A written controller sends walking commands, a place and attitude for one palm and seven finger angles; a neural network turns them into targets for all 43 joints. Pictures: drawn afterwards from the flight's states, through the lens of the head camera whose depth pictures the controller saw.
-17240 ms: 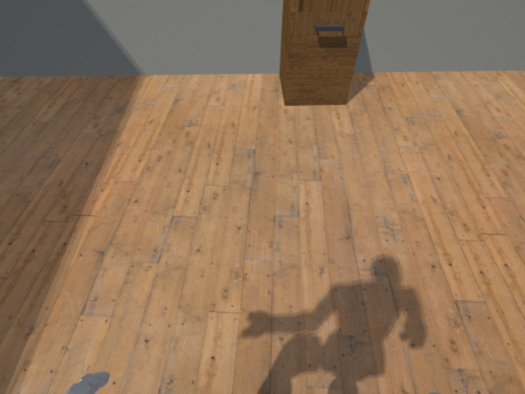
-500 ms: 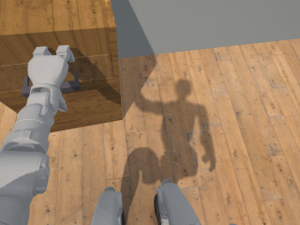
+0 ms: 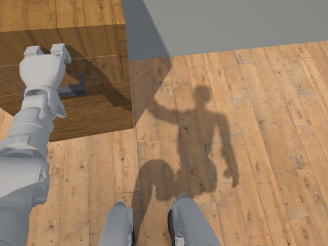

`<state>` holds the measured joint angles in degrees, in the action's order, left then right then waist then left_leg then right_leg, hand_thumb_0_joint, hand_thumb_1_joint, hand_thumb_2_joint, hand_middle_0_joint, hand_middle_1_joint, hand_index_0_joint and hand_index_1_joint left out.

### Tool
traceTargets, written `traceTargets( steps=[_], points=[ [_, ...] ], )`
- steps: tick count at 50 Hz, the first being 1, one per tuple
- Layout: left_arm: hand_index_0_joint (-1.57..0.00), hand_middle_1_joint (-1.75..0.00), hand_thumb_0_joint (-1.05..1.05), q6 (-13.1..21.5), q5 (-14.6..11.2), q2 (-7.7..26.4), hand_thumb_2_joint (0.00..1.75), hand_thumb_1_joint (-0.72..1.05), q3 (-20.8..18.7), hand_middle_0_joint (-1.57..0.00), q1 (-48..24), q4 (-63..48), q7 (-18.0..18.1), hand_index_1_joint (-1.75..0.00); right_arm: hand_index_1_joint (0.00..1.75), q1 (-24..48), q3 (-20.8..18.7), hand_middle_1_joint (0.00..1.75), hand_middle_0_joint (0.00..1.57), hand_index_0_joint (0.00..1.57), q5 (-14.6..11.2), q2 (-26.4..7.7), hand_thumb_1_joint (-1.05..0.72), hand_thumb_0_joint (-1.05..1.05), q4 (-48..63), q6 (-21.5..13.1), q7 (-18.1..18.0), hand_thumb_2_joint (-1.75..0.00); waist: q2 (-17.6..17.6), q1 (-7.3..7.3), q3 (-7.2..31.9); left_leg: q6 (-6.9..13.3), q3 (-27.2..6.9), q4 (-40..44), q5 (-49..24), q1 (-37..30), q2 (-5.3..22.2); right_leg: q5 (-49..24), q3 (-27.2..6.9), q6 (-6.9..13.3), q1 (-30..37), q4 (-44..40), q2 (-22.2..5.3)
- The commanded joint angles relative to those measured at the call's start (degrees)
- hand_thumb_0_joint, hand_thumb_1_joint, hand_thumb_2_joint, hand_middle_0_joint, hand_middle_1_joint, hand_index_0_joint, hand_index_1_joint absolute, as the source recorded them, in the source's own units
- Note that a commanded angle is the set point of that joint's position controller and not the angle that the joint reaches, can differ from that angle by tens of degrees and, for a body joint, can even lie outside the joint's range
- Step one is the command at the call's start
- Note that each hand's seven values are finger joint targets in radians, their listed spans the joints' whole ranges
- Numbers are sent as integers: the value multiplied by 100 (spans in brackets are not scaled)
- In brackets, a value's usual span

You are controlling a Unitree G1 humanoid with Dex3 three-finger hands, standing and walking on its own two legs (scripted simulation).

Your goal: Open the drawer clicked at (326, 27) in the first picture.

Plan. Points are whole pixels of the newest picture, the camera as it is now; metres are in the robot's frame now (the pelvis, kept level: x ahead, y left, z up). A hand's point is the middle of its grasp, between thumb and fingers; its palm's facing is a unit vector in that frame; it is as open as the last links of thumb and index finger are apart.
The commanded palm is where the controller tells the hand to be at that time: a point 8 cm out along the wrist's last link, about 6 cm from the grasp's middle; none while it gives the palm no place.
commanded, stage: move the hooked fingers above the handle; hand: left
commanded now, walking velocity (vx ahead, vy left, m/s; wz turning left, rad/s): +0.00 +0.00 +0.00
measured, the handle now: (55, 85) +0.56 +0.27 -0.10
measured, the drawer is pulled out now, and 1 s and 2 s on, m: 0.00 0.00 0.00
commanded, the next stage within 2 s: lower the fingers behind the handle in 1.52 s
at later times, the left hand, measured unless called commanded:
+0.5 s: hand (52, 89) +0.51 +0.24 -0.03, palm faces -0.09 -0.06 -0.99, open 13.9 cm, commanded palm +0.50 +0.23 +0.01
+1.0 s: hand (59, 88) +0.51 +0.22 -0.03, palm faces -0.08 -0.07 -0.99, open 13.9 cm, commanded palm +0.50 +0.22 +0.02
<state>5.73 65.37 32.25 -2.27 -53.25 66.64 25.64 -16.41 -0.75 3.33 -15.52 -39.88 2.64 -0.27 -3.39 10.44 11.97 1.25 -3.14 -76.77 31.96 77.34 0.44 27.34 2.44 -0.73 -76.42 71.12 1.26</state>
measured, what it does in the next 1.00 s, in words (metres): stands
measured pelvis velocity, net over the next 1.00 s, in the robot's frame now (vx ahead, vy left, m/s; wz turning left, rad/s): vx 0.00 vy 0.00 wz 0.01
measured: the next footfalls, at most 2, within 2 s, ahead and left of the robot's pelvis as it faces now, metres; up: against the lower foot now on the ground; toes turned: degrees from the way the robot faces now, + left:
none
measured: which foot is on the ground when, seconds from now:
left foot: down 0.00-1.00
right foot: down 0.00-1.00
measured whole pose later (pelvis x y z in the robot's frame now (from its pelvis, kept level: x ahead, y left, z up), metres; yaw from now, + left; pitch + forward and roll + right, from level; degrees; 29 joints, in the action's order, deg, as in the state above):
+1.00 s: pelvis +0.00 +0.00 +0.01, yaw +1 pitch +32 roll -4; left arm 4.3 64.5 28.7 0.9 -50.8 64.3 24.0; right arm -15.7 -0.9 3.4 -13.9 -41.2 2.9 0.1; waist -3.2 9.2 11.4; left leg 1.5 -2.9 -73.9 31.2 74.2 -0.2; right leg 26.9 2.2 -1.0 -73.3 68.5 0.6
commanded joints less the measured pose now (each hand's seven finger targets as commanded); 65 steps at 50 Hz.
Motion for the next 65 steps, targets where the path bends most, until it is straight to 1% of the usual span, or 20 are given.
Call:
traceTargets(
  steps=[1,4,8,10,13,18,25,29,32,34,40,43,46,49,51,54,55,60,62,65],
  points=[
    [-30,-120,0,-432,182,1877,30,-50,-655,-30,-1420,-474,469,-120,30,-965,-248,30,20,20,12,-992,-90,0,405,117,48,-90,-639,-205,2577,143,178,864,-2121,-1816,-23,-1299,105,338,1507,-597,143],
    [-30,-120,0,-410,147,2413,30,-50,-1006,-30,-1524,-1118,489,-120,30,-918,-252,30,20,20,-4,-1014,-90,0,560,137,51,-90,-603,-321,3383,170,221,800,-2341,-1920,-6,-1759,5,275,2184,-503,129],
    [-30,-120,0,-84,-33,2360,30,-50,-1096,-30,-1770,-2211,407,-120,30,-991,-384,30,20,20,-22,-976,-90,0,490,46,21,-90,-900,-289,4480,130,72,792,-3010,-2915,69,-2224,-2,250,2369,-487,113],
    [-30,-120,0,-2,-63,2124,30,-50,-970,-30,-1694,-2240,407,-120,30,-1054,-436,30,20,20,-19,-985,-90,0,327,31,12,-90,-903,-206,4253,105,13,814,-3065,-3140,101,-2103,39,238,2118,-564,122],
    [-30,-120,0,-24,-107,1348,30,-50,-388,-30,-1853,-1896,375,-120,30,-1113,-477,30,20,20,-3,-951,-90,0,106,-11,15,-90,-647,114,3526,125,-15,877,-2827,-3092,132,-1799,94,225,1676,-755,123],
    [-30,-120,0,-251,-221,630,30,-50,202,-30,-1950,-1051,185,-120,30,-1182,-464,30,20,20,-2,-939,-90,0,-91,-5,24,-90,-621,284,2530,87,-55,1072,-2326,-2868,108,-1250,197,273,1146,-933,124],
    [-30,-120,0,-85,-17,1360,30,-50,-411,-30,-1444,-924,132,-120,30,-1027,-339,30,20,20,38,-923,-90,0,228,136,20,-90,-691,-82,2687,119,86,927,-2586,-2490,46,-1579,128,340,1467,-688,148],
    [-30,-120,0,55,161,2362,30,-50,-1219,-30,-1310,-1555,525,-120,30,-856,-300,30,20,20,77,-952,-90,0,443,200,33,-90,-733,-437,3289,119,120,846,-2818,-2364,39,-1888,50,325,1947,-441,131],
    [-30,-120,0,-42,193,2076,30,-50,-1089,-30,-1275,-1707,807,-120,30,-804,-356,30,20,20,61,-925,-90,0,439,162,95,-90,-956,-410,3458,69,93,842,-2966,-2669,78,-1890,95,307,1846,-447,127],
    [-30,-120,0,-166,100,2031,30,-50,-1099,-30,-1144,-1668,859,-120,30,-869,-388,30,20,20,29,-961,-90,0,416,150,119,-90,-752,-399,3613,65,58,889,-3035,-2794,87,-1976,115,272,1992,-473,126],
    [-30,-120,0,-437,-263,619,30,-50,164,-30,-1906,-1550,350,-120,30,-1098,-539,30,20,20,-26,-980,-90,0,52,43,120,-90,-664,176,3375,44,-102,1072,-2632,-3326,139,-1502,194,220,1522,-875,125],
    [-30,-120,0,-319,-362,322,30,-50,518,-30,-2365,-1693,22,-120,30,-1136,-544,30,20,20,-11,-966,-90,0,-70,11,22,-90,-473,400,2995,71,-178,1178,-2354,-3411,138,-1270,202,240,1299,-1014,119],
    [-30,-120,0,-116,-194,477,30,-50,444,-30,-2477,-1449,-35,-120,30,-1147,-486,30,20,20,-1,-923,-90,0,-113,-18,-42,-90,-667,364,2607,78,-171,1162,-2023,-3092,71,-985,207,304,966,-944,113],
    [-30,-120,0,9,61,1340,30,-50,-296,-30,-2297,-1237,243,-120,30,-1074,-373,30,20,20,55,-922,-90,0,1,29,-61,-90,-1013,55,2642,63,-71,1055,-2213,-2780,27,-1030,178,372,999,-735,124],
    [-30,-120,0,-160,137,1487,30,-50,-515,-30,-1854,-757,499,-120,30,-928,-293,30,20,20,73,-899,-90,0,128,73,-6,-90,-917,-63,2401,84,25,961,-2249,-2344,7,-1070,168,376,1048,-660,129],
    [-30,-120,0,-575,206,2023,30,-50,-899,-30,-1254,-368,782,-120,30,-810,-194,30,20,20,59,-952,-90,0,395,171,81,-90,-571,-337,2547,99,131,943,-2298,-1857,-24,-1342,137,343,1626,-516,137],
    [-30,-120,0,-680,228,1985,30,-50,-829,-30,-1312,-460,823,-120,30,-781,-211,30,20,20,41,-954,-90,0,487,164,100,-90,-643,-331,2685,110,186,926,-2333,-1845,-22,-1501,100,320,1752,-526,124],
    [-30,-120,0,-1077,-42,2330,30,-50,-848,-30,-1519,-484,723,-120,30,-809,-185,30,20,20,-128,-1024,-90,0,575,131,80,-90,103,-220,3105,198,319,1019,-1749,-1398,-88,-1546,-48,153,2726,-753,96],
    [-30,-120,0,-921,-195,2435,30,-50,-887,-30,-1787,-905,495,-120,30,-859,-214,30,20,20,-146,-1027,-90,0,569,52,12,-90,51,-191,3589,228,332,1000,-1654,-1477,-91,-1571,-140,113,3004,-815,87],
    [-30,-120,0,-385,-207,2153,30,-50,-599,-30,-2248,-1569,92,-120,30,-1023,-310,30,20,20,-131,-989,-90,0,357,-107,-76,-90,-309,60,4020,248,266,854,-1791,-1961,-24,-1693,-181,122,2747,-805,83]
  ],
)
